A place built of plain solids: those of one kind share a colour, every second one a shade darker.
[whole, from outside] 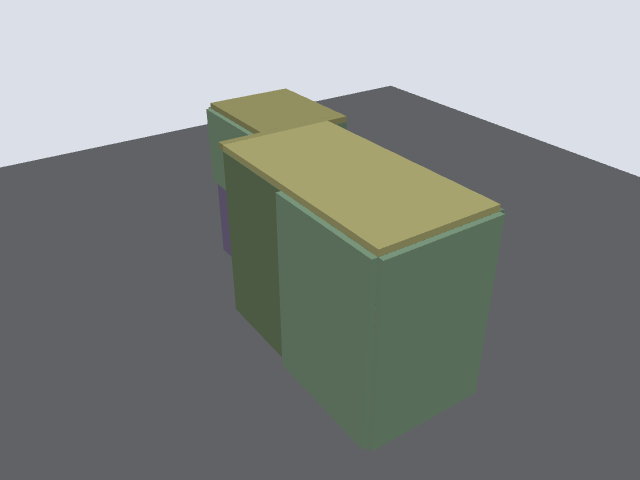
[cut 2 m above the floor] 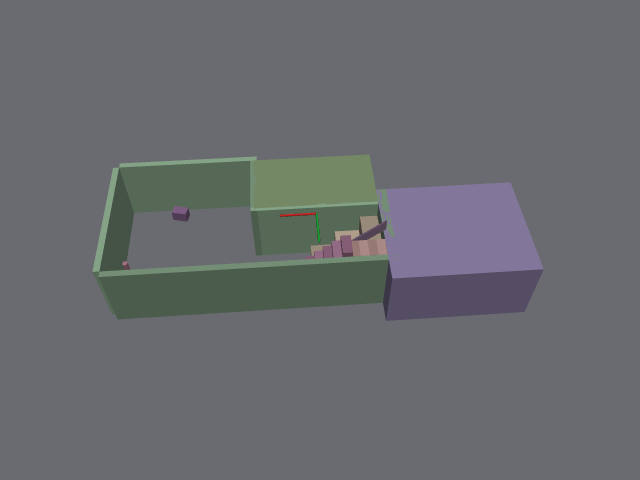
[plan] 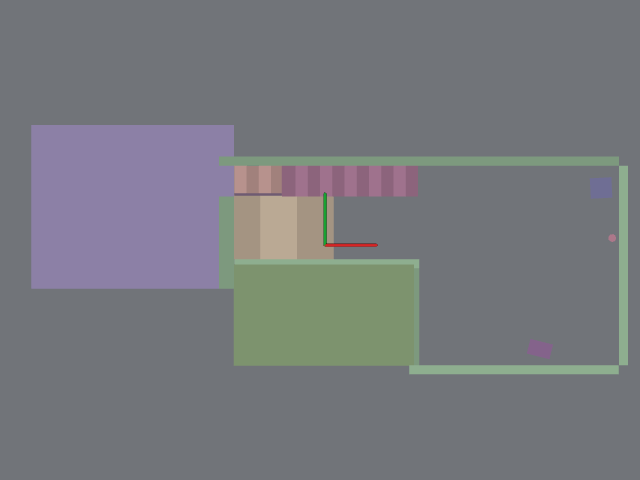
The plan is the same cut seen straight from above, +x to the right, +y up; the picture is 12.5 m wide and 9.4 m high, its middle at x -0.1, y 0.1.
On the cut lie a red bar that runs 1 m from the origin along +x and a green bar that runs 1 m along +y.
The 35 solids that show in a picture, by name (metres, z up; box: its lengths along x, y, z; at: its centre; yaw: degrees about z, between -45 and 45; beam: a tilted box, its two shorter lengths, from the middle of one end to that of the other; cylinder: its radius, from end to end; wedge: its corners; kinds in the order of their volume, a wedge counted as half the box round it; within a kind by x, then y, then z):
{
 "floor_1": {"box": [3.97, 3.21, 3.45], "at": [-3.77, 0.75, 1.43]},
 "fill_1": {"box": [3.54, 1.99, 6.02], "at": [-0.02, -1.37, 2.96]},
 "wall_1": {"box": [3.67, 0.18, 2.82], "at": [-3.92, -0.95, 4.57]},
 "wall_2": {"box": [0.3, 1.81, 6.03], "at": [-1.93, 0.05, 2.96]},
 "wall_3": {"box": [0.3, 0.8, 2.82], "at": [-1.93, 1.95, 4.57]},
 "wall_4": {"box": [3.62, 0.18, 6.03], "at": [0.03, -0.37, 2.96]},
 "wall_5": {"box": [0.2, 2.08, 6.03], "at": [1.74, -1.31, 2.96]},
 "wall_6": {"box": [7.83, 0.18, 6.03], "at": [1.84, 1.64, 2.96]},
 "wall_7": {"box": [4.11, 0.18, 6.03], "at": [3.7, -2.44, 2.96]},
 "wall_8": {"box": [0.18, 3.91, 6.03], "at": [5.84, -0.4, 2.96]},
 "roof_1": {"box": [3.67, 3.21, 0.2], "at": [-3.92, 0.75, 6.08]},
 "roof_2": {"box": [0.3, 4.7, 0.2], "at": [-1.93, 0.0, 6.08]},
 "roof_3": {"box": [7.53, 3.91, 0.2], "at": [1.99, -0.4, 6.08]},
 "mass_1": {"box": [0.52, 1.29, 1.57], "at": [-1.53, 0.37, 0.73]},
 "mass_2": {"box": [0.72, 1.29, 0.98], "at": [-0.91, 0.37, 0.44]},
 "mass_3": {"box": [0.72, 1.29, 0.39], "at": [-0.19, 0.37, 0.14]},
 "under_1": {"box": [0.24, 0.54, 2.8], "at": [-1.66, 1.28, 1.35]},
 "under_2": {"box": [0.24, 0.54, 2.6], "at": [-1.42, 1.28, 1.25]},
 "under_3": {"box": [0.24, 0.54, 2.41], "at": [-1.18, 1.28, 1.15]},
 "under_4": {"box": [0.24, 0.54, 2.21], "at": [-0.94, 1.28, 1.06]},
 "string_1": {"wedge": [[-1.78, 0.97, 2.39], [-1.78, 0.97, 2.72], [-1.78, 1.01, 2.39], [-1.78, 1.01, 2.72], [1.2, 0.97, -0.05], [1.2, 0.97, 0.27], [1.2, 1.01, -0.05], [1.2, 1.01, 0.27]]},
 "tread_1": {"wedge": [[-0.85, 0.95, 1.96], [-0.85, 0.95, 2.17], [-0.85, 1.55, 1.96], [-0.85, 1.55, 2.17], [-0.58, 0.95, 1.96], [-0.58, 0.95, 2.17], [-0.58, 1.55, 1.96], [-0.58, 1.55, 2.17]]},
 "tread_2": {"wedge": [[-0.61, 0.95, 1.76], [-0.61, 0.95, 1.97], [-0.61, 1.55, 1.76], [-0.61, 1.55, 1.97], [-0.34, 0.95, 1.76], [-0.34, 0.95, 1.97], [-0.34, 1.55, 1.76], [-0.34, 1.55, 1.97]]},
 "tread_3": {"wedge": [[-0.37, 0.95, 1.57], [-0.37, 0.95, 1.77], [-0.37, 1.55, 1.57], [-0.37, 1.55, 1.77], [-0.1, 0.95, 1.57], [-0.1, 0.95, 1.77], [-0.1, 1.55, 1.57], [-0.1, 1.55, 1.77]]},
 "tread_4": {"wedge": [[-0.13, 0.95, 1.37], [-0.13, 0.95, 1.58], [-0.13, 1.55, 1.37], [-0.13, 1.55, 1.58], [0.14, 0.95, 1.37], [0.14, 0.95, 1.58], [0.14, 1.55, 1.37], [0.14, 1.55, 1.58]]},
 "tread_5": {"wedge": [[0.11, 0.95, 1.17], [0.11, 0.95, 1.38], [0.11, 1.55, 1.17], [0.11, 1.55, 1.38], [0.38, 0.95, 1.17], [0.38, 0.95, 1.38], [0.38, 1.55, 1.17], [0.38, 1.55, 1.38]]},
 "tread_6": {"wedge": [[0.35, 0.95, 0.97], [0.35, 0.95, 1.18], [0.35, 1.55, 0.97], [0.35, 1.55, 1.18], [0.62, 0.95, 0.97], [0.62, 0.95, 1.18], [0.62, 1.55, 0.97], [0.62, 1.55, 1.18]]},
 "tread_7": {"wedge": [[0.59, 0.95, 0.78], [0.59, 0.95, 0.98], [0.59, 1.55, 0.78], [0.59, 1.55, 0.98], [0.86, 0.95, 0.78], [0.86, 0.95, 0.98], [0.86, 1.55, 0.78], [0.86, 1.55, 0.98]]},
 "tread_8": {"wedge": [[0.83, 0.95, 0.58], [0.83, 0.95, 0.79], [0.83, 1.55, 0.58], [0.83, 1.55, 0.79], [1.1, 0.95, 0.58], [1.1, 0.95, 0.79], [1.1, 1.55, 0.58], [1.1, 1.55, 0.79]]},
 "tread_9": {"wedge": [[1.07, 0.95, 0.38], [1.07, 0.95, 0.59], [1.07, 1.55, 0.38], [1.07, 1.55, 0.59], [1.34, 0.95, 0.38], [1.34, 0.95, 0.59], [1.34, 1.55, 0.38], [1.34, 1.55, 0.59]]},
 "tread_10": {"wedge": [[1.31, 0.95, 0.19], [1.31, 0.95, 0.39], [1.31, 1.55, 0.19], [1.31, 1.55, 0.39], [1.58, 0.95, 0.19], [1.58, 0.95, 0.39], [1.58, 1.55, 0.19], [1.58, 1.55, 0.39]]},
 "tread_11": {"wedge": [[1.55, 0.95, -0.05], [1.55, 0.95, 0.2], [1.55, 1.55, -0.05], [1.55, 1.55, 0.2], [1.82, 0.95, -0.05], [1.82, 0.95, 0.2], [1.82, 1.55, -0.05], [1.82, 1.55, 0.2]]},
 "carton_1": {"box": [0.43, 0.4, 0.42], "at": [5.4, 1.12, 0.16], "yaw": 2.9},
 "bucket_1": {"box": [0.46, 0.3, 0.39], "at": [4.21, -2.04, 0.14], "yaw": -14.1},
 "extinguisher_1": {"cylinder": 0.07, "from": [5.62, 0.14, 0.0], "to": [5.62, 0.14, 0.52]}
}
